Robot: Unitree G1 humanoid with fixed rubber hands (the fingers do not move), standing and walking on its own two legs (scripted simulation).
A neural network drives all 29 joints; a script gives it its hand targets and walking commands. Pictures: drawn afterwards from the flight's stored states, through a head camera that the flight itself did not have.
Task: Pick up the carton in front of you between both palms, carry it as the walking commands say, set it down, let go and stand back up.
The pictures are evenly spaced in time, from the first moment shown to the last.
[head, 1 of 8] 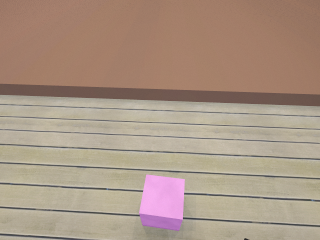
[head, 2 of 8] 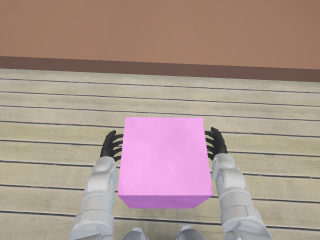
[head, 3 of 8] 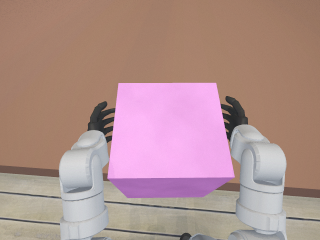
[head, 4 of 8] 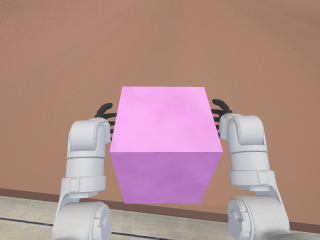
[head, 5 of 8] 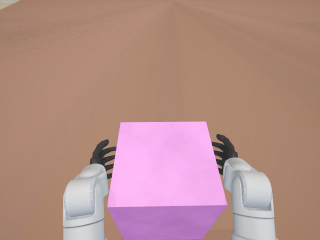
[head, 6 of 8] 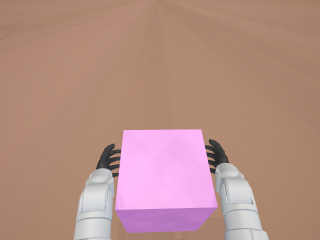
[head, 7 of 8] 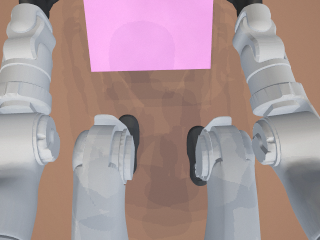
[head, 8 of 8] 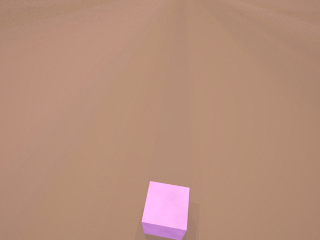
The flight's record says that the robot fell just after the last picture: no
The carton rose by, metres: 0.93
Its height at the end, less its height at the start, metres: +0.14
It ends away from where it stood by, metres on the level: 2.83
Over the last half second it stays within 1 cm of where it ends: yes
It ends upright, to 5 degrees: yes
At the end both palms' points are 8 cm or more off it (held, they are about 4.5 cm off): yes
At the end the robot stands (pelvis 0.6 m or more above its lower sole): yes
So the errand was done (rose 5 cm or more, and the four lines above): yes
